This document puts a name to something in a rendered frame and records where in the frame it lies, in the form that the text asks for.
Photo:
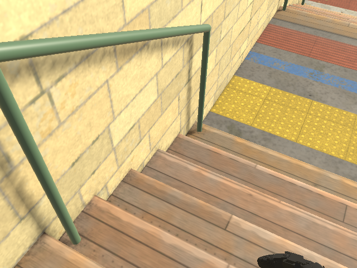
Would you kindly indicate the stairs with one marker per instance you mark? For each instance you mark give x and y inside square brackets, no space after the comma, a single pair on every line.
[324,12]
[212,200]

